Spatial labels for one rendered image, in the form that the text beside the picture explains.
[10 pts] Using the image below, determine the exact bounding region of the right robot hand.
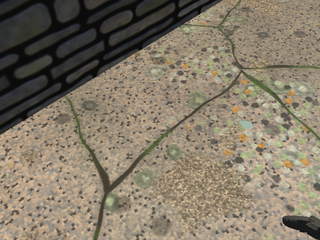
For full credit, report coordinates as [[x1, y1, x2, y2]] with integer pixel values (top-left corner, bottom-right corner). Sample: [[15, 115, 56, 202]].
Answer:
[[282, 215, 320, 240]]

